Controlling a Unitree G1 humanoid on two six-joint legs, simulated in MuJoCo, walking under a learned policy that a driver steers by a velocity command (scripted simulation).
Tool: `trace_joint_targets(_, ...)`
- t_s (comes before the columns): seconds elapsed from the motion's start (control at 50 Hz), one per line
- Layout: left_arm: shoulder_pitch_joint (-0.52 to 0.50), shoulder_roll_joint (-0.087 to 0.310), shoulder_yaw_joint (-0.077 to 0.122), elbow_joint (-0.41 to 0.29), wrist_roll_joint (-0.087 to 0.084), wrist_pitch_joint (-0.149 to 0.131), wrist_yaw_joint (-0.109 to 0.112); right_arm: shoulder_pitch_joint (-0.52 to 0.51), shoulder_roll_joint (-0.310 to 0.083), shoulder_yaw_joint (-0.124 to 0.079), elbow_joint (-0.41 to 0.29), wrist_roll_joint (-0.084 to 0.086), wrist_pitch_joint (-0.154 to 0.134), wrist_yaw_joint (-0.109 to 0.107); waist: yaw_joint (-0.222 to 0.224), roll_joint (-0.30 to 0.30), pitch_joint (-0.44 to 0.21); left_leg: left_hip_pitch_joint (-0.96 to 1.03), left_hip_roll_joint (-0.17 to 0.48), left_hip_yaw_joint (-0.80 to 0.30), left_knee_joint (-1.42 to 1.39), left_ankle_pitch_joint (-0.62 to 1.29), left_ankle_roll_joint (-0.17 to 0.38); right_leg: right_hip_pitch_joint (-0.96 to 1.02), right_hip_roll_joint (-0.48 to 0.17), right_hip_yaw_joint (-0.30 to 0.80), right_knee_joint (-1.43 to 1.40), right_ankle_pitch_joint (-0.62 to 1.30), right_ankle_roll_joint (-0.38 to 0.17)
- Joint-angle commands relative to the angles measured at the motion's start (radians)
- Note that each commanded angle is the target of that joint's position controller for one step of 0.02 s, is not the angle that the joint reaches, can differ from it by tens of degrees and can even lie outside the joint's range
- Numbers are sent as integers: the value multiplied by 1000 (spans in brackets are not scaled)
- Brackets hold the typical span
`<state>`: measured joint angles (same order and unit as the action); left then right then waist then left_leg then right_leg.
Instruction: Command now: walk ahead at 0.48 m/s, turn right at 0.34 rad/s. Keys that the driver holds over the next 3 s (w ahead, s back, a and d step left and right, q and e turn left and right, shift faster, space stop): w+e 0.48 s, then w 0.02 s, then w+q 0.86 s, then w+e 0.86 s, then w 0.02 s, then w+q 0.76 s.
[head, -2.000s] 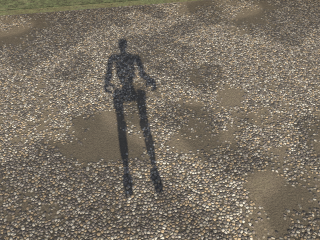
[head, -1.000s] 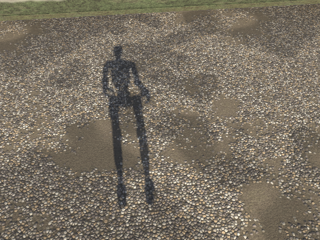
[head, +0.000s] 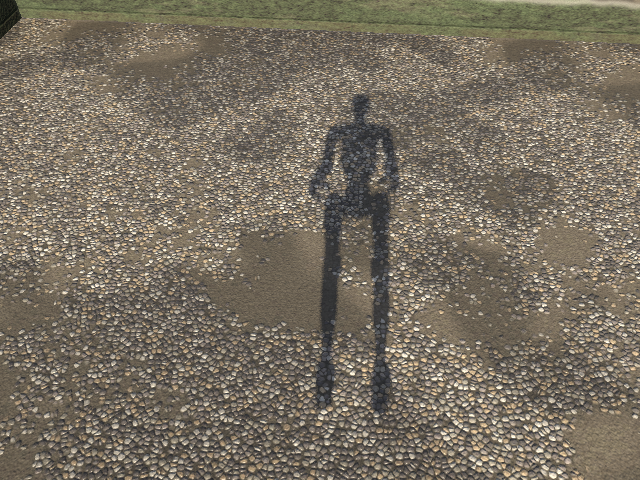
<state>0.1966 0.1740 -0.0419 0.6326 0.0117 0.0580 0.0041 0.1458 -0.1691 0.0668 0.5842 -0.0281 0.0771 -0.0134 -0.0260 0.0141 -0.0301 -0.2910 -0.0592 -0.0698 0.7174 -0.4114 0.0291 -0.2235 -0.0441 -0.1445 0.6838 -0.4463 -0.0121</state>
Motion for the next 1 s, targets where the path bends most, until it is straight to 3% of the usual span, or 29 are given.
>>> trace_joint_targets(0.02,-118,67,17,-108,7,-13,-12,-60,-94,-22,-84,-4,-25,4,-18,11,-21,-68,64,-23,-133,358,1,52,8,100,-77,231,-38)
trace_joint_targets(0.16,-121,70,29,-125,5,6,6,-63,-83,-23,-93,-10,-49,-4,14,3,-38,-2,73,51,-120,356,-22,19,33,171,-59,283,-37)
trace_joint_targets(0.38,-147,103,43,-152,-10,19,2,-72,-76,-42,-128,-12,-61,-4,28,-33,-60,97,92,159,-53,316,-58,-94,55,318,-54,457,-77)
trace_joint_targets(0.42,-160,101,42,-151,-13,16,6,-71,-79,-48,-126,-10,-58,-2,36,-45,-76,120,99,169,-50,304,-59,-106,65,333,-53,487,-83)
trace_joint_targets(0.44,-168,103,41,-154,-15,18,5,-50,-87,-48,-117,-18,-62,4,32,-30,-89,145,106,173,-47,283,-53,-133,66,340,-42,463,-91)
trace_joint_targets(0.48,-169,103,40,-155,-17,20,4,-56,-83,-50,-119,-18,-63,8,38,-16,-84,169,122,182,-39,295,-44,-178,79,341,-33,466,-88)
trace_joint_targets(0.54,-170,71,20,-151,-13,12,4,-57,-44,-37,-117,-14,-63,13,40,-44,-91,157,131,192,-53,235,-39,-169,79,344,-66,410,-79)
trace_joint_targets(0.58,-169,67,11,-145,-9,11,-1,-58,-40,-31,-110,-10,-64,18,43,-56,-65,137,131,192,-74,184,-33,-160,75,351,-93,368,-70)
trace_joint_targets(0.62,-171,70,10,-146,-4,15,1,-35,-67,-41,-84,2,-62,7,50,-28,-65,158,146,179,-91,203,-22,-149,69,325,-81,392,-68)
trace_joint_targets(0.72,-155,63,-1,-139,10,8,5,-36,-68,-40,-60,16,-45,1,68,-21,-31,153,136,139,-114,223,5,-135,55,260,-94,379,-42)
trace_joint_targets(0.76,-158,70,-6,-135,9,0,-7,-64,-56,-33,-71,9,-45,17,68,-46,-5,115,112,128,-118,181,5,-129,46,276,-125,352,-27)
trace_joint_targets(0.8,-152,73,-8,-134,12,-6,-6,-50,-63,-37,-62,8,-46,19,66,-53,-17,121,97,111,-112,179,4,-114,33,273,-133,375,-26)
trace_joint_targets(0.86,-153,70,-10,-132,14,-18,2,-58,-63,-46,-65,13,-38,9,57,-62,-25,115,85,86,-103,211,1,-79,29,247,-133,447,-18)
trace_joint_targets(0.9,-140,71,-8,-134,17,-26,5,-54,-63,-48,-70,8,-30,0,42,-49,-35,102,73,75,-95,223,1,-51,21,229,-119,474,-14)
trace_joint_targets(1.0,-135,71,1,-151,21,-34,12,-61,-72,-57,-73,13,-17,-5,33,-39,-47,67,56,30,-71,272,12,-11,16,165,-96,463,-1)
